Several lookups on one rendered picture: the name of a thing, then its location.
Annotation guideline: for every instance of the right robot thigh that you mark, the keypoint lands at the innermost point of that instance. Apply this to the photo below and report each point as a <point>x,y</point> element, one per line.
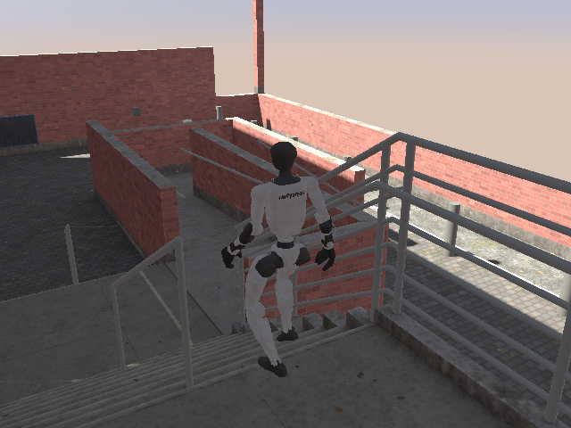
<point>282,284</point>

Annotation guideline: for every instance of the right robot hand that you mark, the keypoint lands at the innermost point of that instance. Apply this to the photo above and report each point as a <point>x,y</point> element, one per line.
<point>323,255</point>

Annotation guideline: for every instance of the left robot hand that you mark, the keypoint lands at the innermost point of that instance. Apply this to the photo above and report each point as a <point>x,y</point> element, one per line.
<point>228,258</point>

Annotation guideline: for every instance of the right robot shin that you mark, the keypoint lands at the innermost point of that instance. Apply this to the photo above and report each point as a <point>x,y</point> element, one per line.
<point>285,306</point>

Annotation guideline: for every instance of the robot left upper arm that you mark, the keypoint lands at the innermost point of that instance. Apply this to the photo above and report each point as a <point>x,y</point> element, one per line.
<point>259,194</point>

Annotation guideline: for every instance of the left robot forearm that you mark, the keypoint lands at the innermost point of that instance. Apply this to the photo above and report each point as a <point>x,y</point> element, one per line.
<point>244,238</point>

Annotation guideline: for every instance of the robot right upper arm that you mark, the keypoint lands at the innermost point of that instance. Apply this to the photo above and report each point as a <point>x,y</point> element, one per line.
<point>317,199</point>

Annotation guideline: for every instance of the right robot forearm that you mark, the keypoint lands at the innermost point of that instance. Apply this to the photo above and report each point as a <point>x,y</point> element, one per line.
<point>326,234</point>

